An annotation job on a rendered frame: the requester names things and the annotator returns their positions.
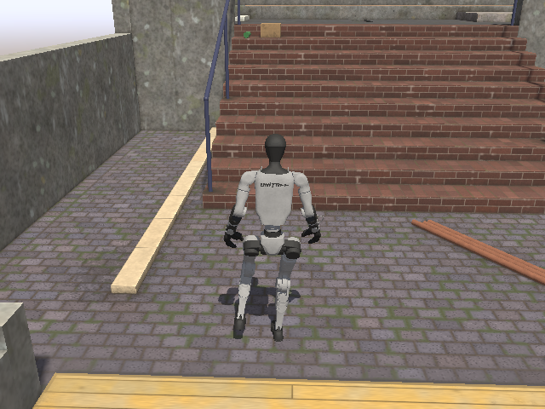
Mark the left robot forearm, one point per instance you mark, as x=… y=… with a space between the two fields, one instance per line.
x=232 y=223

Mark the robot right hand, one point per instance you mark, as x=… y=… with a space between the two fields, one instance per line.
x=316 y=237

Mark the right robot shin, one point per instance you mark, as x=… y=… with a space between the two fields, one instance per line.
x=281 y=303

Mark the robot left thigh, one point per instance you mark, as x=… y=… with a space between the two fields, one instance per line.
x=251 y=248

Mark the right robot upper arm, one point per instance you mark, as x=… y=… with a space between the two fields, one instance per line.
x=304 y=192

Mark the right robot forearm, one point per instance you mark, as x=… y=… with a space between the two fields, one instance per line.
x=312 y=222

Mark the left robot upper arm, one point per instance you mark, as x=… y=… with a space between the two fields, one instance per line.
x=247 y=179

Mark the robot left hand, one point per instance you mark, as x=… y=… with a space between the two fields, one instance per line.
x=235 y=236

